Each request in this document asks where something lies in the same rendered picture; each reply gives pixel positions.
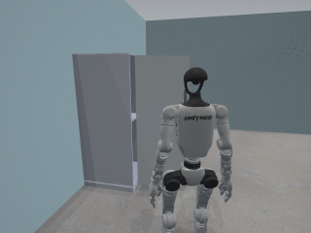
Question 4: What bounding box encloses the robot right thigh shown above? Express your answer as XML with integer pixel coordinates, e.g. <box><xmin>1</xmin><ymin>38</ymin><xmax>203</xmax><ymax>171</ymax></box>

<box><xmin>193</xmin><ymin>167</ymin><xmax>219</xmax><ymax>224</ymax></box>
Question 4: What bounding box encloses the left robot upper arm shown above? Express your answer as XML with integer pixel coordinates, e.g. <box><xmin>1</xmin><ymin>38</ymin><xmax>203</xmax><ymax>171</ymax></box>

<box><xmin>160</xmin><ymin>105</ymin><xmax>179</xmax><ymax>153</ymax></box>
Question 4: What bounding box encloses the right robot forearm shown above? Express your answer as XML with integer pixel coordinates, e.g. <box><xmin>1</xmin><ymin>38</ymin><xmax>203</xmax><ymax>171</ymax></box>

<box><xmin>220</xmin><ymin>143</ymin><xmax>233</xmax><ymax>180</ymax></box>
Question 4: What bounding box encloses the handle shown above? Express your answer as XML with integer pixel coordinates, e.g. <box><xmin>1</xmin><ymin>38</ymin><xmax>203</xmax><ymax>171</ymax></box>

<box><xmin>184</xmin><ymin>89</ymin><xmax>187</xmax><ymax>103</ymax></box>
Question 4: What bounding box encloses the right robot upper arm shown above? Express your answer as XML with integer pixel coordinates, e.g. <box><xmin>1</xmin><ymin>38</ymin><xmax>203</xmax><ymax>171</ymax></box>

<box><xmin>212</xmin><ymin>104</ymin><xmax>232</xmax><ymax>150</ymax></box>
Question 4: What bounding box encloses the fridge door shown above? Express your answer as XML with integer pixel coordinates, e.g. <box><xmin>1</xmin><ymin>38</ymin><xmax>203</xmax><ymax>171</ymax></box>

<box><xmin>134</xmin><ymin>55</ymin><xmax>190</xmax><ymax>185</ymax></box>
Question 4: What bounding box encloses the robot left hand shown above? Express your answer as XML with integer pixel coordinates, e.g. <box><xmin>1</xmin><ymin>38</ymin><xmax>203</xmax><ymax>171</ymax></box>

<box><xmin>149</xmin><ymin>181</ymin><xmax>164</xmax><ymax>208</ymax></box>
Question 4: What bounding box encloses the robot torso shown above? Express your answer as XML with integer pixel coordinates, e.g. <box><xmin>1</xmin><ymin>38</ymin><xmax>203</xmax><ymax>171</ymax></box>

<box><xmin>175</xmin><ymin>100</ymin><xmax>216</xmax><ymax>186</ymax></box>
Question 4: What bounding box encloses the left robot forearm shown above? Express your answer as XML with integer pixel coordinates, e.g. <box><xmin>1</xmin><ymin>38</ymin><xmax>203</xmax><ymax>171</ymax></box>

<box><xmin>151</xmin><ymin>140</ymin><xmax>168</xmax><ymax>183</ymax></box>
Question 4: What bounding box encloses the robot right hand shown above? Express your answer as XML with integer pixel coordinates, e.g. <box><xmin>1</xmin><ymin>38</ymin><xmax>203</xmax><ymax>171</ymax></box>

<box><xmin>217</xmin><ymin>177</ymin><xmax>232</xmax><ymax>202</ymax></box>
